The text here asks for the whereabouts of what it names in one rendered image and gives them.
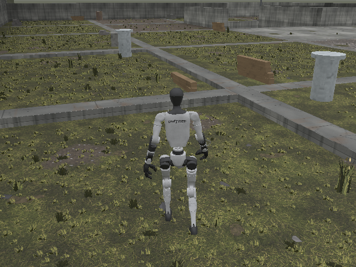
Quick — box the right robot hand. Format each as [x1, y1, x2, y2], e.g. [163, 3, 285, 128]
[195, 150, 208, 160]

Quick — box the left robot forearm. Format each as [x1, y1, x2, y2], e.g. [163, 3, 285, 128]
[145, 136, 157, 164]

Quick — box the left robot hand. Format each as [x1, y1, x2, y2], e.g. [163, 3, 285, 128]
[144, 163, 156, 179]

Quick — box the left robot upper arm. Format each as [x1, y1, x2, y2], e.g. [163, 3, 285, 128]
[151, 112, 165, 144]

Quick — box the right robot thigh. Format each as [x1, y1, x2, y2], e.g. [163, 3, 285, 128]
[186, 156, 197, 197]

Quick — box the humanoid robot head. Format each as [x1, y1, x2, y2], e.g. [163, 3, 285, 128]
[167, 88, 186, 115]

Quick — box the right robot forearm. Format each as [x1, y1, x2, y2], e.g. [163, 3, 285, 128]
[198, 132, 207, 152]

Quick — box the right robot upper arm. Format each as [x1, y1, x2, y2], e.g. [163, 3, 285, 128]
[189, 111, 204, 141]

